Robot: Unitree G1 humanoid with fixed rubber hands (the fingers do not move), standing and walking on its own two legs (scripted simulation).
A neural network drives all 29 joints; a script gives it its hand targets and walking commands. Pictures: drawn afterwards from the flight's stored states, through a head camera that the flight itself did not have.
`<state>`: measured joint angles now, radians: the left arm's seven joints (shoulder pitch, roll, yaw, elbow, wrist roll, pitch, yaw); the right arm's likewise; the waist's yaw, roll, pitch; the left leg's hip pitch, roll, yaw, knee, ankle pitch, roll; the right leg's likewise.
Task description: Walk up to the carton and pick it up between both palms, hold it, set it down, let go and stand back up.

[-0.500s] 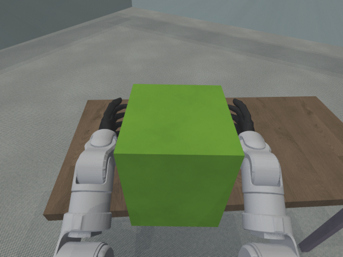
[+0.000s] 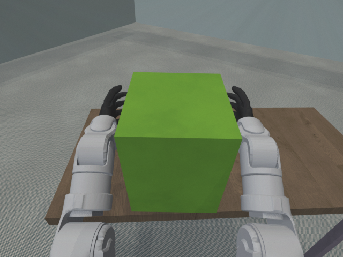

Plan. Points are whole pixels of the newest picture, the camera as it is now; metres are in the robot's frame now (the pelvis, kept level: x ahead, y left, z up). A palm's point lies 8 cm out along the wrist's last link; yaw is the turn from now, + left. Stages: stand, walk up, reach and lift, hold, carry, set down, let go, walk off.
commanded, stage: hold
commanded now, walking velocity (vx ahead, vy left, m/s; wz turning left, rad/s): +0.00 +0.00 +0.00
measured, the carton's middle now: (175, 143) +0.35 +0.00 +0.14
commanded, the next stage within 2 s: none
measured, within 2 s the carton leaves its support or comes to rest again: neither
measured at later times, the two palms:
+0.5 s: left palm (112, 124) +0.35 +0.14 +0.19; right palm (247, 127) +0.35 -0.15 +0.20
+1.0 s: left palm (110, 132) +0.35 +0.15 +0.17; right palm (239, 134) +0.36 -0.14 +0.17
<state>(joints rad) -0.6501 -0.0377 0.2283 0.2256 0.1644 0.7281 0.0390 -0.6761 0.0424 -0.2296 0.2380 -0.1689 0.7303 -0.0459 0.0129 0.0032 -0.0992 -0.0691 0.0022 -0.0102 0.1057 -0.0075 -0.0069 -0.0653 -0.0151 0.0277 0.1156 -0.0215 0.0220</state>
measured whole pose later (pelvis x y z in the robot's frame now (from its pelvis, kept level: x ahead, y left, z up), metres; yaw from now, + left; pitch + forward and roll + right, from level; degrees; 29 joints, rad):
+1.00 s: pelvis +0.01 +0.00 +0.00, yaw +0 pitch -2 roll +0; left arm -0.52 -0.05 0.18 0.11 0.13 0.75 0.06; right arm -0.55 0.06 -0.18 0.12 -0.14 0.75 -0.07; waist 0.01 0.00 -0.07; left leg -0.06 0.00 -0.01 0.10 -0.01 0.00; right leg -0.05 -0.02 0.03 0.09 -0.02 0.02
